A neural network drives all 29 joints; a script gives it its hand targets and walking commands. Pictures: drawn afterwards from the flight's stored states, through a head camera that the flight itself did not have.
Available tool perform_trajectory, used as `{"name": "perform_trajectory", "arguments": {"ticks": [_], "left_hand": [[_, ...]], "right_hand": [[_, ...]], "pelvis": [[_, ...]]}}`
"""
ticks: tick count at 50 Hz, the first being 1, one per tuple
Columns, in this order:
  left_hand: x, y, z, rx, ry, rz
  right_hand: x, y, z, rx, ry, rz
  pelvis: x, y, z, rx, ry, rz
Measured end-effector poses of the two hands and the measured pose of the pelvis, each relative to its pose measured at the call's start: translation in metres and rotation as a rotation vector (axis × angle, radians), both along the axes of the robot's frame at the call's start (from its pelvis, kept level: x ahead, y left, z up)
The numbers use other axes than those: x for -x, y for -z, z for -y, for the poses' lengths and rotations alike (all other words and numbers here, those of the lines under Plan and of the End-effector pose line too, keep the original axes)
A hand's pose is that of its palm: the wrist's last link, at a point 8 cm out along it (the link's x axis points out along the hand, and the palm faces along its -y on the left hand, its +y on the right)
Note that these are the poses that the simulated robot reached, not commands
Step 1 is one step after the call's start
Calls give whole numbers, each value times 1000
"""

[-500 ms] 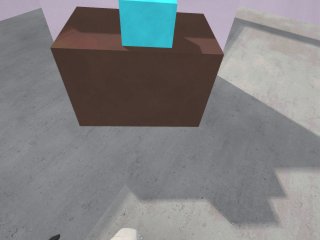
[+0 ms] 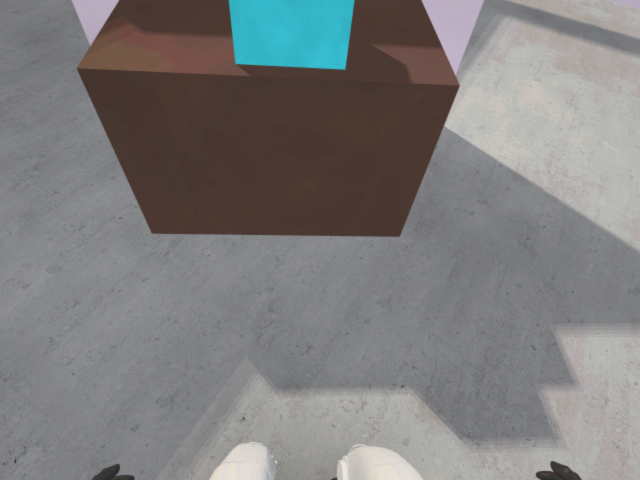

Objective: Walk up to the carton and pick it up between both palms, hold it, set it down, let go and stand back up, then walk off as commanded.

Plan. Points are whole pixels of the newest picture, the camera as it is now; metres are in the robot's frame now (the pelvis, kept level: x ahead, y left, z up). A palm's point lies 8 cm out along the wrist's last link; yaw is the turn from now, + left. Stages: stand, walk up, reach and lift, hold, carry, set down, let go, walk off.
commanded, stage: walk off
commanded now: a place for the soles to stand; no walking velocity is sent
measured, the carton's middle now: out of the picture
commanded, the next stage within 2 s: stand in 0.46 s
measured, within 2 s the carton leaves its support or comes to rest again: neither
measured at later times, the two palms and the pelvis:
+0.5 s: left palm out of the picture +0.08 +0.31 -0.11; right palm out of the picture +0.09 -0.29 -0.08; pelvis +0.00 +0.02 +0.00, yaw +1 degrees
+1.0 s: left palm out of the picture +0.09 +0.32 -0.10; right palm out of the picture +0.13 -0.27 -0.06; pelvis +0.00 +0.03 +0.00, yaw +1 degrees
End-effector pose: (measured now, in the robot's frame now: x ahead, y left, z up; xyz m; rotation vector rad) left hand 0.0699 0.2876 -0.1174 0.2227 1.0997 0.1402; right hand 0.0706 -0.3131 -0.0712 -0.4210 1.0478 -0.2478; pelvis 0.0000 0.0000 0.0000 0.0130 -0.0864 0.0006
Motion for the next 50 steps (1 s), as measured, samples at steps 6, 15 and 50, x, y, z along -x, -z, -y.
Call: {"name": "perform_trajectory", "arguments": {"ticks": [6,15,50], "left_hand": [[-3,-14,-10,-44,-7,11],[-7,-14,-18,-45,-13,33],[-17,-21,-34,-39,-16,123]], "right_hand": [[-14,12,-9,-43,-15,22],[-18,11,-17,-42,-22,38],[-55,-10,-38,-41,-55,150]], "pelvis": [[-3,0,-2,6,-5,-11],[-3,1,-10,18,-11,-12],[-1,-4,-26,37,-15,-21]]}}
